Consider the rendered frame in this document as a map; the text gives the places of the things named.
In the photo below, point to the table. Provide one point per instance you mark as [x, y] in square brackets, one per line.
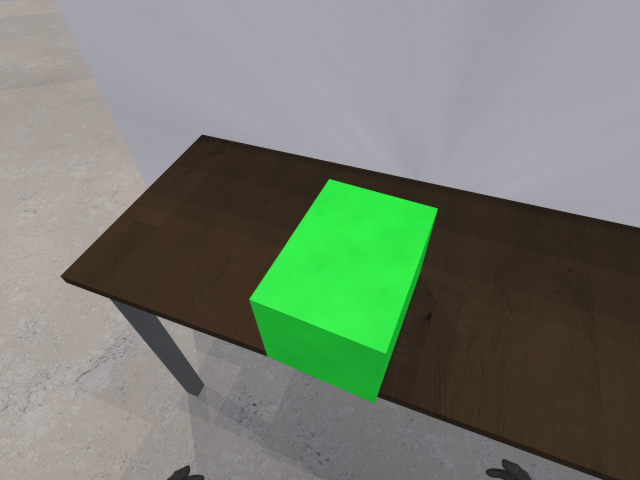
[523, 327]

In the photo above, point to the robot right hand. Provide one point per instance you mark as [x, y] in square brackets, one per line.
[512, 472]

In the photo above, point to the carton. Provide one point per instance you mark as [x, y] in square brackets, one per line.
[333, 302]

